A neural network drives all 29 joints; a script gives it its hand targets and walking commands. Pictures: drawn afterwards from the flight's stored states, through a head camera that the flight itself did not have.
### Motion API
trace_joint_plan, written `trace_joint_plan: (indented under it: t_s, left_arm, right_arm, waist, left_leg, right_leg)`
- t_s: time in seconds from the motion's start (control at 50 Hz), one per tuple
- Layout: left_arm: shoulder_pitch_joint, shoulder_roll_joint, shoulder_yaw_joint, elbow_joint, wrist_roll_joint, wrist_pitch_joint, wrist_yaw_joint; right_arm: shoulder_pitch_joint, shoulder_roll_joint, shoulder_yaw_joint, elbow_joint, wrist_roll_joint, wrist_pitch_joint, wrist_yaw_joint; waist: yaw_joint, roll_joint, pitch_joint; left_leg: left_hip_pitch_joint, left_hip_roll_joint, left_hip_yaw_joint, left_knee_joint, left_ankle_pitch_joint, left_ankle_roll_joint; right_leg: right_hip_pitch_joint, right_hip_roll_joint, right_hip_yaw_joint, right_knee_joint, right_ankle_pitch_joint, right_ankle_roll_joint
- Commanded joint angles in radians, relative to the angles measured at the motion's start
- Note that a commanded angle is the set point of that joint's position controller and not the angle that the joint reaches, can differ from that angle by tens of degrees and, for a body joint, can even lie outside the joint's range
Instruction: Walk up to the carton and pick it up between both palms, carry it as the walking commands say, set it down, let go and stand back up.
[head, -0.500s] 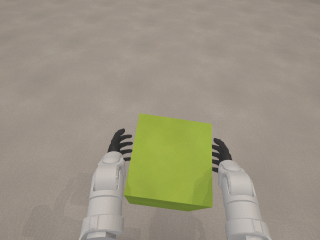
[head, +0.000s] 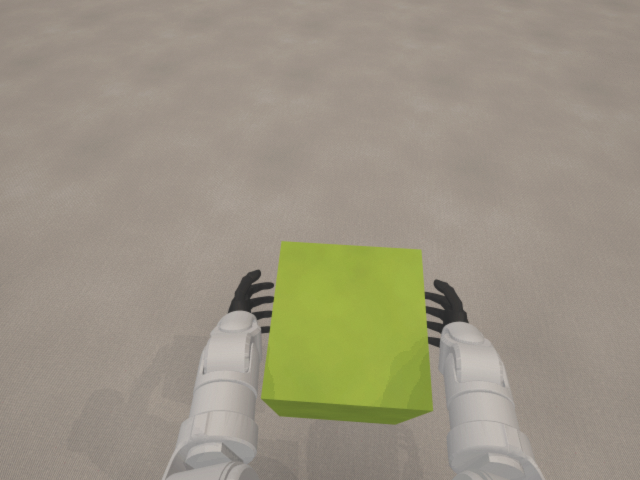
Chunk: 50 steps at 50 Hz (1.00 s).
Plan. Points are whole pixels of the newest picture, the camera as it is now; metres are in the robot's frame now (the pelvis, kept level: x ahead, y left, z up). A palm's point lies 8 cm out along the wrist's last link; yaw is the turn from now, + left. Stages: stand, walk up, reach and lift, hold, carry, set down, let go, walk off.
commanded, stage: set down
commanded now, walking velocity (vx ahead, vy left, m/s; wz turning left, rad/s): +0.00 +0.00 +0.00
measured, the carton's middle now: (343, 341) +0.34 +0.00 -0.08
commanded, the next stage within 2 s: none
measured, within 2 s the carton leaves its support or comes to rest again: neither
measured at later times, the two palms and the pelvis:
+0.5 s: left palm (239, 352) +0.32 +0.16 -0.09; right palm (417, 345) +0.34 -0.12 -0.09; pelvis -0.01 -0.02 -0.03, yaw +2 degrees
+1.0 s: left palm (256, 363) +0.34 +0.15 -0.18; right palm (412, 362) +0.35 -0.13 -0.17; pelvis -0.05 +0.02 -0.12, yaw +1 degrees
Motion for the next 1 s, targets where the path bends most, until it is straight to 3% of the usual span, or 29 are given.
trace_joint_plan:
  t_s: [0.0,0.06,0.1,0.16,0.18,0.2,0.24,0.26,0.28,0.3,0.32,0.34,0.38,0.44,0.46,0.52,0.54,0.58,0.62,0.64,0.66,0.68,0.7,0.78,0.88,0.9,0.94,0.96,0.98]
  left_arm:
    - [-0.489,-0.894,-0.4,0.036,-0.174,-0.087,-0.236]
    - [-0.459,-0.853,-0.396,0.046,-0.155,-0.143,-0.254]
    - [-0.449,-0.818,-0.383,0.041,-0.128,-0.183,-0.256]
    - [-0.437,-0.79,-0.441,0.018,-0.15,-0.234,-0.28]
    - [-0.433,-0.776,-0.461,-0.014,-0.154,-0.259,-0.285]
    - [-0.432,-0.779,-0.485,-0.042,-0.163,-0.271,-0.286]
    - [-0.492,-0.72,-0.471,-0.006,-0.149,-0.299,-0.286]
    - [-0.462,-0.728,-0.471,-0.01,-0.149,-0.315,-0.288]
    - [-0.489,-0.7,-0.48,-0.032,-0.162,-0.333,-0.284]
    - [-0.461,-0.704,-0.467,0.006,-0.141,-0.343,-0.283]
    - [-0.465,-0.707,-0.482,0.0,-0.152,-0.355,-0.284]
    - [-0.451,-0.72,-0.518,-0.048,-0.172,-0.371,-0.288]
    - [-0.446,-0.716,-0.514,-0.009,-0.161,-0.379,-0.278]
    - [-0.511,-0.703,-0.507,0.014,-0.15,-0.387,-0.282]
    - [-0.459,-0.717,-0.511,0.04,-0.147,-0.391,-0.278]
    - [-0.439,-0.777,-0.51,0.089,-0.14,-0.399,-0.255]
    - [-0.421,-0.812,-0.546,0.066,-0.151,-0.403,-0.246]
    - [-0.439,-0.804,-0.545,0.057,-0.146,-0.408,-0.236]
    - [-0.45,-0.826,-0.549,0.089,-0.145,-0.413,-0.219]
    - [-0.437,-0.841,-0.533,0.098,-0.131,-0.419,-0.204]
    - [-0.456,-0.837,-0.543,0.098,-0.135,-0.415,-0.19]
    - [-0.449,-0.852,-0.541,0.111,-0.126,-0.414,-0.184]
    - [-0.486,-0.826,-0.549,0.061,-0.132,-0.418,-0.176]
    - [-0.561,-0.858,-0.595,0.042,-0.159,-0.425,-0.128]
    - [-0.652,-0.88,-0.614,0.047,-0.164,-0.389,-0.097]
    - [-0.677,-0.89,-0.609,0.051,-0.17,-0.385,-0.092]
    - [-0.726,-0.874,-0.592,0.052,-0.161,-0.377,-0.096]
    - [-0.735,-0.885,-0.583,0.06,-0.165,-0.372,-0.093]
    - [-0.772,-0.895,-0.572,0.074,-0.166,-0.359,-0.094]
  right_arm:
    - [-0.591,0.857,0.508,0.049,0.207,-0.094,0.258]
    - [-0.601,0.912,0.543,0.043,0.215,-0.147,0.231]
    - [-0.576,0.896,0.538,0.059,0.212,-0.185,0.212]
    - [-0.486,0.948,0.558,0.071,0.207,-0.234,0.183]
    - [-0.46,0.935,0.573,0.079,0.204,-0.254,0.176]
    - [-0.464,0.951,0.589,0.065,0.215,-0.271,0.173]
    - [-0.486,0.918,0.537,0.115,0.186,-0.307,0.153]
    - [-0.505,0.928,0.573,0.085,0.201,-0.326,0.151]
    - [-0.511,0.911,0.579,0.098,0.193,-0.342,0.146]
    - [-0.504,0.916,0.585,0.094,0.203,-0.353,0.141]
    - [-0.49,0.904,0.588,0.087,0.196,-0.365,0.133]
    - [-0.507,0.925,0.628,0.047,0.21,-0.381,0.127]
    - [-0.495,0.902,0.623,0.084,0.218,-0.394,0.122]
    - [-0.498,0.836,0.548,0.125,0.156,-0.413,0.121]
    - [-0.498,0.861,0.578,0.114,0.173,-0.416,0.121]
    - [-0.58,0.774,0.601,0.052,0.185,-0.439,0.148]
    - [-0.578,0.804,0.618,0.076,0.194,-0.438,0.15]
    - [-0.557,0.757,0.608,0.078,0.174,-0.445,0.154]
    - [-0.579,0.752,0.598,0.099,0.177,-0.441,0.167]
    - [-0.603,0.735,0.616,0.095,0.187,-0.448,0.174]
    - [-0.582,0.719,0.585,0.114,0.173,-0.439,0.185]
    - [-0.611,0.728,0.599,0.103,0.178,-0.441,0.192]
    - [-0.612,0.703,0.58,0.103,0.166,-0.437,0.202]
    - [-0.701,0.675,0.602,0.064,0.224,-0.449,0.239]
    - [-0.807,0.699,0.58,0.1,0.246,-0.412,0.266]
    - [-0.829,0.686,0.572,0.107,0.24,-0.406,0.267]
    - [-0.874,0.737,0.566,0.134,0.26,-0.396,0.274]
    - [-0.895,0.727,0.565,0.125,0.258,-0.391,0.279]
    - [-0.925,0.729,0.543,0.158,0.26,-0.386,0.281]
  waist:
    - [0.031,-0.023,-0.269]
    - [0.058,-0.066,-0.381]
    - [0.076,-0.026,-0.398]
    - [0.05,-0.055,-0.494]
    - [0.044,-0.008,-0.554]
    - [0.064,-0.023,-0.553]
    - [0.043,-0.007,-0.541]
    - [0.072,-0.02,-0.562]
    - [0.054,-0.031,-0.608]
    - [0.088,-0.036,-0.591]
    - [0.051,-0.024,-0.619]
    - [0.068,-0.03,-0.708]
    - [0.063,-0.023,-0.674]
    - [0.004,0.017,-0.682]
    - [0.035,0.007,-0.699]
    - [-0.001,0.029,-0.743]
    - [0.022,0.03,-0.793]
    - [-0.021,0.039,-0.834]
    - [-0.031,0.044,-0.816]
    - [0.001,0.04,-0.814]
    - [-0.03,0.041,-0.79]
    - [-0.004,0.046,-0.792]
    - [-0.036,0.053,-0.848]
    - [-0.031,0.067,-0.941]
    - [-0.045,0.084,-0.946]
    - [-0.063,0.047,-0.959]
    - [0.0,0.109,-0.939]
    - [-0.015,0.057,-0.943]
    - [-0.011,0.085,-0.918]
  left_leg:
    - [0.359,-0.006,-0.143,0.032,0.094,-0.01]
    - [0.29,-0.029,-0.115,0.084,0.165,0.012]
    - [0.238,-0.026,-0.108,0.114,0.195,0.019]
    - [0.144,-0.028,-0.117,0.146,0.22,0.023]
    - [0.122,-0.039,-0.108,0.149,0.269,0.019]
    - [0.097,-0.045,-0.102,0.161,0.25,0.019]
    - [0.021,-0.035,-0.108,0.191,0.204,0.024]
    - [-0.01,-0.041,-0.112,0.198,0.196,0.027]
    - [-0.009,-0.039,-0.116,0.207,0.24,0.026]
    - [-0.046,-0.039,-0.112,0.222,0.212,0.033]
    - [-0.049,-0.041,-0.116,0.24,0.232,0.025]
    - [-0.054,-0.05,-0.117,0.258,0.244,0.026]
    - [-0.049,-0.035,-0.125,0.285,0.27,0.022]
    - [-0.122,-0.046,-0.122,0.303,0.203,0.012]
    - [-0.115,-0.048,-0.124,0.313,0.233,0.01]
    - [-0.09,-0.042,-0.132,0.361,0.325,0.001]
    - [-0.078,-0.048,-0.138,0.375,0.328,-0.011]
    - [-0.104,-0.051,-0.142,0.411,0.373,-0.024]
    - [-0.086,-0.039,-0.165,0.409,0.293,-0.021]
    - [-0.106,-0.048,-0.156,0.434,0.295,-0.024]
    - [-0.111,-0.039,-0.182,0.431,0.296,-0.031]
    - [-0.131,-0.048,-0.169,0.442,0.268,-0.031]
    - [-0.136,-0.053,-0.188,0.458,0.28,-0.033]
    - [-0.067,-0.028,-0.266,0.506,0.254,-0.049]
    - [-0.136,-0.045,-0.26,0.546,-0.067,-0.06]
    - [-0.146,-0.037,-0.288,0.56,-0.124,-0.065]
    - [-0.2,-0.049,-0.261,0.565,-0.157,-0.056]
    - [-0.183,-0.048,-0.262,0.584,-0.174,-0.048]
    - [-0.204,-0.048,-0.261,0.584,-0.239,-0.043]
  right_leg:
    - [-0.339,0.016,0.061,-0.122,0.002,-0.045]
    - [-0.304,0.013,0.076,-0.107,0.116,-0.016]
    - [-0.304,0.007,0.094,-0.075,0.197,-0.013]
    - [-0.249,0.007,0.11,-0.031,0.346,0.019]
    - [-0.231,0.012,0.11,-0.023,0.421,0.023]
    - [-0.223,0.004,0.123,-0.007,0.437,0.024]
    - [-0.278,0.005,0.124,0.019,0.383,0.025]
    - [-0.271,0.0,0.132,0.027,0.37,0.036]
    - [-0.301,0.003,0.127,0.038,0.439,0.044]
    - [-0.333,0.0,0.134,0.054,0.422,0.04]
    - [-0.334,0.007,0.133,0.075,0.442,0.042]
    - [-0.311,0.002,0.139,0.087,0.478,0.048]
    - [-0.399,0.009,0.136,0.106,0.431,0.037]
    - [-0.507,0.045,0.082,0.146,0.272,0.031]
    - [-0.505,0.036,0.091,0.132,0.302,0.036]
    - [-0.695,0.062,0.039,0.204,0.237,0.019]
    - [-0.653,0.06,0.052,0.199,0.236,0.016]
    - [-0.723,0.073,0.037,0.239,0.262,0.027]
    - [-0.841,0.091,0.011,0.287,0.133,0.007]
    - [-0.868,0.083,0.019,0.279,0.119,0.003]
    - [-0.935,0.092,-0.003,0.313,0.098,0.0]
    - [-0.937,0.087,0.001,0.312,0.089,0.001]
    - [-0.965,0.099,-0.003,0.346,0.092,0.003]
    - [-1.138,0.105,-0.014,0.439,0.015,0.0]
    - [-1.226,0.101,-0.035,0.518,-0.127,-0.014]
    - [-1.235,0.101,-0.038,0.544,-0.145,-0.012]
    - [-1.244,0.098,-0.016,0.565,-0.152,-0.024]
    - [-1.305,0.105,-0.038,0.578,-0.179,-0.018]
    - [-1.293,0.097,-0.026,0.586,-0.194,-0.029]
